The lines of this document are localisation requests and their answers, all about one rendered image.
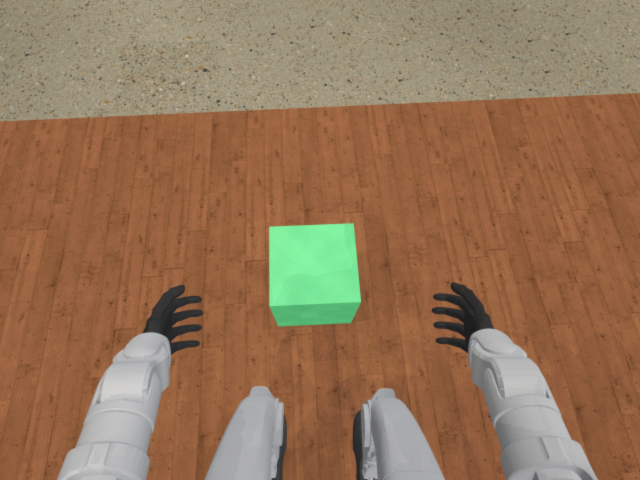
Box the right robot forearm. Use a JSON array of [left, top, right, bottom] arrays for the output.
[[468, 329, 598, 480]]

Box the right robot hand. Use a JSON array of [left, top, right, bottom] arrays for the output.
[[432, 282, 494, 353]]

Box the robot left thigh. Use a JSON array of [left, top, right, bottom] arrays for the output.
[[204, 395, 284, 480]]

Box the left robot hand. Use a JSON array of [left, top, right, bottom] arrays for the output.
[[143, 285, 203, 355]]

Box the robot right thigh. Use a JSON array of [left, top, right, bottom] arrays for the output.
[[361, 397, 445, 480]]

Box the left robot forearm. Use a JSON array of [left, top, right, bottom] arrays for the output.
[[57, 332, 171, 480]]

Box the carton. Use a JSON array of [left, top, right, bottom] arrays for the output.
[[269, 223, 361, 326]]

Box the robot thigh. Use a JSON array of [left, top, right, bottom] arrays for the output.
[[204, 395, 284, 480], [361, 397, 445, 480]]

